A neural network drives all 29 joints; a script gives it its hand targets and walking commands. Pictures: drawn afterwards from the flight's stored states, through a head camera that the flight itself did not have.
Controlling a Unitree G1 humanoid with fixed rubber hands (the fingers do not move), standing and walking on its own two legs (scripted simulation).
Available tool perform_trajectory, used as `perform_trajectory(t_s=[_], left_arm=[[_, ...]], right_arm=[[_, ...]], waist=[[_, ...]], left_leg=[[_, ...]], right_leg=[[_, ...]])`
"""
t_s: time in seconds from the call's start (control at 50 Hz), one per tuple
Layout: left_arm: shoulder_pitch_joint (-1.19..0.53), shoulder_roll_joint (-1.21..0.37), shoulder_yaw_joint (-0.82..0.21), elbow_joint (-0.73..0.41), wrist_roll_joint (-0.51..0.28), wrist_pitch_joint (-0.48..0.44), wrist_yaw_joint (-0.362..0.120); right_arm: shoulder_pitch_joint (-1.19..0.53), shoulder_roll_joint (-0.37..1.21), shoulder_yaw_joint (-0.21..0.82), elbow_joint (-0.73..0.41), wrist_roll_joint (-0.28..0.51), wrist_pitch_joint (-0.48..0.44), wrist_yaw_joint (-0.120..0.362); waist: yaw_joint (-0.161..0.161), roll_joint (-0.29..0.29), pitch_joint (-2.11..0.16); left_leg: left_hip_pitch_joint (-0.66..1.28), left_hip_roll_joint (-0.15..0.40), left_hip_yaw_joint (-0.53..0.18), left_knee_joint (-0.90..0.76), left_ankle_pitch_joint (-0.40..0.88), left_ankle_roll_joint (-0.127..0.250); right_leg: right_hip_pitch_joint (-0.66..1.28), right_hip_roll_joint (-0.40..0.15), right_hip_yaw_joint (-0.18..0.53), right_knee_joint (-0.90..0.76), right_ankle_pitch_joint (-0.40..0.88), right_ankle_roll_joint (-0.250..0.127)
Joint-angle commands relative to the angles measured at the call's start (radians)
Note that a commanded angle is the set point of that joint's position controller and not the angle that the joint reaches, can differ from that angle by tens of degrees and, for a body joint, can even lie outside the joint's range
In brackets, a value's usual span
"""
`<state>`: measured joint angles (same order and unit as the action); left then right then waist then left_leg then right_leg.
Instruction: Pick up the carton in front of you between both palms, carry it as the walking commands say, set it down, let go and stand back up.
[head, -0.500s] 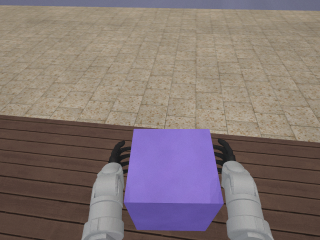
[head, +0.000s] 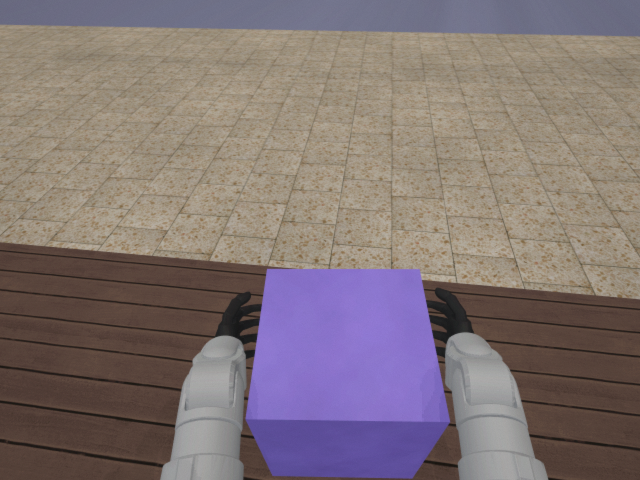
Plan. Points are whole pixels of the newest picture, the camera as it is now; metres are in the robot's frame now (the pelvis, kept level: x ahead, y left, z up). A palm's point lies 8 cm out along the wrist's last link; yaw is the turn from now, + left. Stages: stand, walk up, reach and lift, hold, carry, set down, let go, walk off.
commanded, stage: reach and lift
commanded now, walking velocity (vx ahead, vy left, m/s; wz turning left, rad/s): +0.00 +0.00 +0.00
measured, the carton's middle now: (342, 377) +0.29 +0.00 -0.05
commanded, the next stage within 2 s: hold in 0.16 s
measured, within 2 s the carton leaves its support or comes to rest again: neither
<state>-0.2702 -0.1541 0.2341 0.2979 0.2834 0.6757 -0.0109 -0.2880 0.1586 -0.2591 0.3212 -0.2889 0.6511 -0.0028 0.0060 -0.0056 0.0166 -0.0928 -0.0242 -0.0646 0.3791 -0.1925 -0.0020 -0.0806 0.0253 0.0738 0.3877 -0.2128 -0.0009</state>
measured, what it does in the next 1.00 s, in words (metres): stands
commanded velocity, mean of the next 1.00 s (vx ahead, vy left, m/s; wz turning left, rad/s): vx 0.00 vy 0.00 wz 0.00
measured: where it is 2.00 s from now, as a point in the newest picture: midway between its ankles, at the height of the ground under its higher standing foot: outside the picture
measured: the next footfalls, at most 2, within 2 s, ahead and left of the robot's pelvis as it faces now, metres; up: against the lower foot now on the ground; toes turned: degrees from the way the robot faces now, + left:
left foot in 1.58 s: +0.22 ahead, +0.09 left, +0.00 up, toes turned +8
right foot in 1.96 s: +0.53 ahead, -0.15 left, +0.00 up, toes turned -15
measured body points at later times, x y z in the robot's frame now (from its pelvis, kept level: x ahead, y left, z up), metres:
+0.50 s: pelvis -0.01 +0.00 +0.00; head -0.06 +0.00 +0.45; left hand +0.29 +0.15 +0.04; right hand +0.29 -0.15 +0.04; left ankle +0.02 +0.12 -0.74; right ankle +0.01 -0.12 -0.74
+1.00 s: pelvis -0.01 +0.00 +0.00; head -0.05 +0.00 +0.45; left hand +0.29 +0.15 +0.04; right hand +0.29 -0.15 +0.05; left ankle +0.02 +0.12 -0.74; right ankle +0.01 -0.12 -0.74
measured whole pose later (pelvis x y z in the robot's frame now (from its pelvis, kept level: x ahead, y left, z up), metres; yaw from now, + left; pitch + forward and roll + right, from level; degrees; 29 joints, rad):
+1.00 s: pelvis -0.01 +0.00 +0.00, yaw +0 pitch -8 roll +0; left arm -0.28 -0.16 0.22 0.23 0.28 0.77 -0.02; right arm -0.29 0.16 -0.25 0.25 -0.29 0.74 0.00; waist 0.00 -0.01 0.04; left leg -0.04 -0.02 -0.06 0.37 -0.18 0.00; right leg -0.03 0.03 0.08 0.38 -0.20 0.00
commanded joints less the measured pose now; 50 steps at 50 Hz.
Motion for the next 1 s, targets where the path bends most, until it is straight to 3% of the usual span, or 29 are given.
perform_trajectory(t_s=[0.0, 0.14, 0.24, 0.38, 0.62, 0.98], left_arm=[[-0.455, -0.921, -0.514, -0.057, -0.237, -0.032, -0.221], [-0.458, -0.917, -0.527, -0.085, -0.247, -0.016, -0.22], [-0.428, -0.913, -0.595, -0.179, -0.288, 0.021, -0.211], [-0.447, -0.867, -0.521, -0.127, -0.248, 0.061, -0.208], [-0.568, -0.908, -0.519, -0.073, -0.247, 0.048, -0.223], [-0.487, -0.9, -0.53, -0.118, -0.255, 0.056, -0.214]], right_arm=[[-0.416, 0.938, 0.519, -0.023, 0.235, -0.01, 0.238], [-0.419, 0.935, 0.534, -0.053, 0.245, 0.006, 0.236], [-0.383, 0.924, 0.6, -0.152, 0.281, 0.045, 0.226], [-0.416, 0.877, 0.534, -0.104, 0.251, 0.083, 0.23], [-0.533, 0.916, 0.526, -0.046, 0.246, 0.068, 0.244], [-0.456, 0.902, 0.539, -0.095, 0.257, 0.075, 0.236]], waist=[[-0.001, 0.004, -0.259], [-0.002, 0.004, -0.249], [-0.009, 0.002, -0.289], [-0.003, 0.003, -0.136], [-0.004, 0.002, -0.181], [-0.003, 0.005, -0.21]], left_leg=[[0.12, -0.062, -0.018, -0.029, 0.254, -0.006], [0.121, -0.061, -0.019, -0.033, 0.235, -0.005], [0.159, -0.061, -0.025, -0.046, 0.301, -0.009], [0.099, -0.054, -0.011, -0.074, 0.085, 0.003], [0.093, -0.049, -0.007, -0.052, 0.017, 0.004], [0.135, -0.053, -0.011, -0.055, 0.164, -0.004]], right_leg=[[0.027, 0.059, 0.013, -0.051, 0.245, 0.007], [0.032, 0.059, 0.014, -0.055, 0.23, 0.007], [0.08, 0.056, 0.021, -0.067, 0.303, 0.011], [0.011, 0.051, 0.006, -0.091, 0.084, 0.001], [-0.008, 0.047, 0.002, -0.072, 0.014, -0.002], [0.04, 0.053, 0.006, -0.077, 0.158, 0.004]])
